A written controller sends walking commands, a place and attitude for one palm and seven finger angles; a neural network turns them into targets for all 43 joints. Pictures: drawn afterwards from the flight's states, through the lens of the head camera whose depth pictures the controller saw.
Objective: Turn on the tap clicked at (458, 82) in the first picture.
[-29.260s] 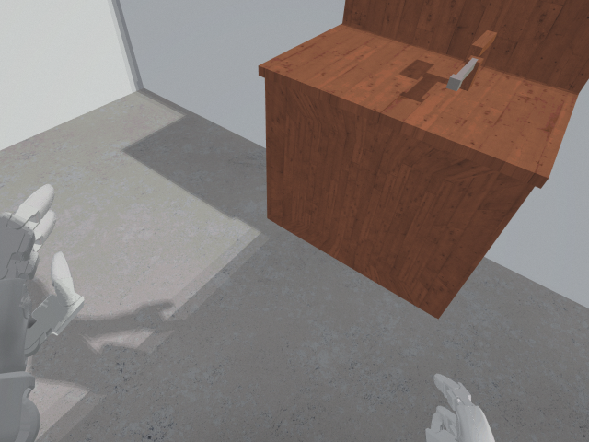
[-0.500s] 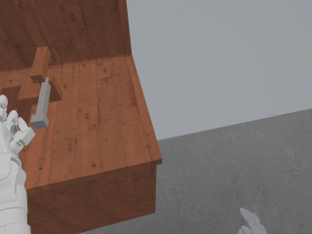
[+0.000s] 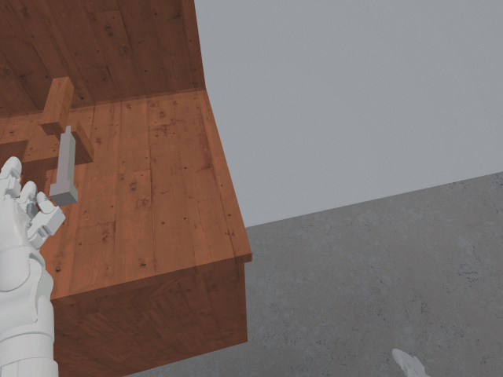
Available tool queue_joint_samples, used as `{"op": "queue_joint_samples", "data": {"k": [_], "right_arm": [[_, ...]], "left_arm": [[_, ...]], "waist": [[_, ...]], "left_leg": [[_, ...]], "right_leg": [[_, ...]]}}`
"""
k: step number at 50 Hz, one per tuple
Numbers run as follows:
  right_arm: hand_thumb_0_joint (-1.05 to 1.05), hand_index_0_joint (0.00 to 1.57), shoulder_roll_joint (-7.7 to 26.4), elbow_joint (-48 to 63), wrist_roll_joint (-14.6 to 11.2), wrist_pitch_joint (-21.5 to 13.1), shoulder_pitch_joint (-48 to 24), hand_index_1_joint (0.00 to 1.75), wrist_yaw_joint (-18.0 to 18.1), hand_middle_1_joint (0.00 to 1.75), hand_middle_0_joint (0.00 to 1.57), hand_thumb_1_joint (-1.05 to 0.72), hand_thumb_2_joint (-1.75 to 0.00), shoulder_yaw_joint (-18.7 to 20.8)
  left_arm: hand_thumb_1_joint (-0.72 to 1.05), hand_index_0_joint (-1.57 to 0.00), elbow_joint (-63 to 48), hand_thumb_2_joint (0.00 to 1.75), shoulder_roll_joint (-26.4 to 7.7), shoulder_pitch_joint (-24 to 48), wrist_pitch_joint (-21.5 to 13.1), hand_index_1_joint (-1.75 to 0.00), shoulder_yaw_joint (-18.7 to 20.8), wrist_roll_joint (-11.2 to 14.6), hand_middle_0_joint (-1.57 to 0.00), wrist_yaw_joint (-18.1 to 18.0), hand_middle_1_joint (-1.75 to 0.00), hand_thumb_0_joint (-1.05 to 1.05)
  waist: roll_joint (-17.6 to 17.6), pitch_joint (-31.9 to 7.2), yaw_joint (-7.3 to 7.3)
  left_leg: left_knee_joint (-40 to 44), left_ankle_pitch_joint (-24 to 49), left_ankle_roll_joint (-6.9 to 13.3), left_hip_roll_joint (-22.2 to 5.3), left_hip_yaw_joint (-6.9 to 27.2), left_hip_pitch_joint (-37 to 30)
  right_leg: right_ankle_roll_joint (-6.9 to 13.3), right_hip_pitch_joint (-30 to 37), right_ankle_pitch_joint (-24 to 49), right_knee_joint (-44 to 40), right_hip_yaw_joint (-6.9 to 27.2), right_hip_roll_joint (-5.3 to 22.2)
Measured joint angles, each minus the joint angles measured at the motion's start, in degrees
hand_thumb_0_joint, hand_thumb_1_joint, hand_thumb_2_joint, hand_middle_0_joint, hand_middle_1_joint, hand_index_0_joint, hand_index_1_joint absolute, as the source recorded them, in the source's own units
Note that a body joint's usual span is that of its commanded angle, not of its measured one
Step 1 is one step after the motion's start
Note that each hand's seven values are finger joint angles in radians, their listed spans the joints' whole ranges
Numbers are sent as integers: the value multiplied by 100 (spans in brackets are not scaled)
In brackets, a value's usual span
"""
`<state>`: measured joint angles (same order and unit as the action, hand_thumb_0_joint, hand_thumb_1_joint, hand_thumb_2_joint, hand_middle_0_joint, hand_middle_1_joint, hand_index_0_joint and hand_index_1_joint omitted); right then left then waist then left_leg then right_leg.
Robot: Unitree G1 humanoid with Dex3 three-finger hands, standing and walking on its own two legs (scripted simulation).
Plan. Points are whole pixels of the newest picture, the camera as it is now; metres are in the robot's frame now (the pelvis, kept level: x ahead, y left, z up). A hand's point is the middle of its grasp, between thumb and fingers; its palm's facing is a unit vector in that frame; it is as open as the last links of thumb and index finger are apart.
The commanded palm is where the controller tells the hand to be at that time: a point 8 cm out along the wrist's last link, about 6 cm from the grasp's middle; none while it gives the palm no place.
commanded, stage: push the lever round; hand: left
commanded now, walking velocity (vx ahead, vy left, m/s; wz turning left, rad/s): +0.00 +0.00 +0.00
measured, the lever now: (64, 193) +0.35 +0.33 +0.10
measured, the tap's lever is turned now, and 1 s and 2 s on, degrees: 4 30 56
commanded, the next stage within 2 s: none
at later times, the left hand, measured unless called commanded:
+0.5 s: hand (87, 205) +0.34 +0.28 +0.09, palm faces +0.59 -0.80 -0.05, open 7.6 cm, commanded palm +0.29 +0.31 +0.10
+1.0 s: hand (116, 194) +0.36 +0.25 +0.09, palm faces +0.67 -0.74 -0.06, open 7.6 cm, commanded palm +0.31 +0.27 +0.10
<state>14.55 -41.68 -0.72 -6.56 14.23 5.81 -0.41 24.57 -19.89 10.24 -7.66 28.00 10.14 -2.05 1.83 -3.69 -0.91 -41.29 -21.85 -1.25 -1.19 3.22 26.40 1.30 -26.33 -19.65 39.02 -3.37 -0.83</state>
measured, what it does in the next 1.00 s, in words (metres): stands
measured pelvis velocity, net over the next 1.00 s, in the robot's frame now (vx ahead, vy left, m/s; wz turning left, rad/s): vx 0.00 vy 0.00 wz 0.01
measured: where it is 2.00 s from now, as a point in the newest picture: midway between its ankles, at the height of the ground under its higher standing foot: outside the picture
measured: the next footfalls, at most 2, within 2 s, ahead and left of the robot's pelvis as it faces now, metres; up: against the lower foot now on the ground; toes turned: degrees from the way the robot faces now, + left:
none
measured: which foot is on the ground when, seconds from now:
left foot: down 0.00-1.00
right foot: down 0.00-1.00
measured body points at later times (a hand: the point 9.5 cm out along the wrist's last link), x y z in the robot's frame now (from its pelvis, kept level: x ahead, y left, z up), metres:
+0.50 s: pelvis +0.00 +0.00 +0.00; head +0.02 -0.01 +0.45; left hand +0.30 +0.32 +0.10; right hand +0.14 -0.24 -0.11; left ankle -0.01 +0.13 -0.72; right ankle +0.00 -0.11 -0.72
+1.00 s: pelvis +0.00 +0.00 +0.00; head +0.02 +0.00 +0.45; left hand +0.32 +0.28 +0.10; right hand +0.15 -0.23 -0.11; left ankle -0.01 +0.13 -0.72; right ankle +0.00 -0.11 -0.72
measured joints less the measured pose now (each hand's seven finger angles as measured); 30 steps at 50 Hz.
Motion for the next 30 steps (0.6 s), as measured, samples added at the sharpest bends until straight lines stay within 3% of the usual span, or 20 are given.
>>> {"op": "queue_joint_samples", "data": {"k": [9, 18, 30], "right_arm": [[1, 20, 34, 0, -9, -35, 7, 30, -16, 30, 21, -91, -90, 22], [1, 20, -27, 13, 51, -18, -59, 30, -105, 30, 21, -91, -90, 26], [1, 20, -118, 40, 120, 122, -184, 30, -150, 30, 21, -91, -90, 11]], "left_arm": [[92, -15, 145, 91, 63, 127, -70, -15, -99, 2, -15, -158, -15, 3], [95, -15, -124, 91, 465, 95, -129, -15, -416, -160, -15, -753, -15, 4], [94, -15, -400, 91, 817, 111, 52, -15, -718, -411, -15, -1511, -15, 3]], "waist": [[36, 11, 14], [27, -52, 32], [23, -62, 12]], "left_leg": [[8, 37, -16, -10, 17, 14], [31, 38, -2, 15, -28, -21], [63, 23, 18, 43, -48, -117]], "right_leg": [[17, -9, 33, -7, -16, -10], [-1, -8, 18, 17, 28, 16], [-27, 82, -2, -2, 49, 44]]}}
